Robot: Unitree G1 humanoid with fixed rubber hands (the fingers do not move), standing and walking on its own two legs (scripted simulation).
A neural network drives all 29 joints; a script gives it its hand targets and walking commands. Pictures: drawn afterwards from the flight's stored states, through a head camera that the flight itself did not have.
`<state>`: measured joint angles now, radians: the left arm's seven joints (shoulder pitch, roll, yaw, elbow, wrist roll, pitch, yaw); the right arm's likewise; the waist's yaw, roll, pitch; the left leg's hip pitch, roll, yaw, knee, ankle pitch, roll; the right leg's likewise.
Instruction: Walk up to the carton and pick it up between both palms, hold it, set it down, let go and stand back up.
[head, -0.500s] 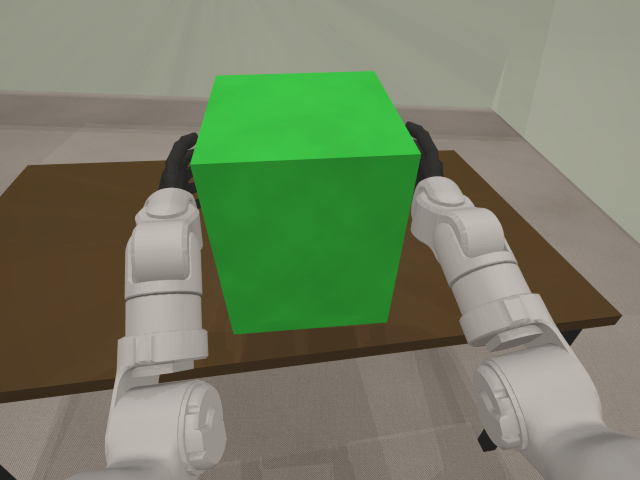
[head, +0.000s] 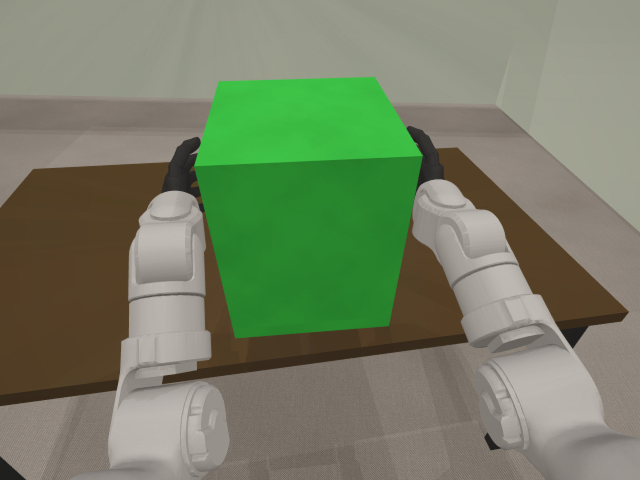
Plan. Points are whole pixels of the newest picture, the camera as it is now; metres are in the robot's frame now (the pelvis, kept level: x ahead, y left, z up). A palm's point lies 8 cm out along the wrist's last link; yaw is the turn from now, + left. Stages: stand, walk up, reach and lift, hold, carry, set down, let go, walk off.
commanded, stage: hold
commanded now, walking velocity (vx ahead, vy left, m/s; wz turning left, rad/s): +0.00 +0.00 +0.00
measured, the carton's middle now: (305, 206) +0.39 +0.01 +0.20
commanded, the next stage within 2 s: none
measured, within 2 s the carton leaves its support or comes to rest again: neither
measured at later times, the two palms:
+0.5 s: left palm (181, 200) +0.37 +0.16 +0.23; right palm (425, 186) +0.37 -0.14 +0.24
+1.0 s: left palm (179, 199) +0.37 +0.16 +0.24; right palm (426, 187) +0.37 -0.14 +0.24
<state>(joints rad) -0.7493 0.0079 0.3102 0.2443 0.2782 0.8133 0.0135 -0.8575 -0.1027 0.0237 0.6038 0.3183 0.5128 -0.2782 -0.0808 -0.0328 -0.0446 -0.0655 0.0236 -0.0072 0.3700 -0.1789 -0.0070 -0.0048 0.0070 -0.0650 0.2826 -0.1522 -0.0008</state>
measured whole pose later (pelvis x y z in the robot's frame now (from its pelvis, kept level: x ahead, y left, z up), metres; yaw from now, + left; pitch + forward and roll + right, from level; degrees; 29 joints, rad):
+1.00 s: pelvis +0.00 +0.00 +0.00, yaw +0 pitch -7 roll -1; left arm -0.75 0.01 0.31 0.23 0.27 0.82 0.02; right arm -0.86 -0.10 0.02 0.60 0.31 0.51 -0.28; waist -0.08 -0.04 -0.06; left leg -0.07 0.03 -0.01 0.37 -0.17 -0.01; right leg -0.02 0.01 -0.06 0.28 -0.15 0.00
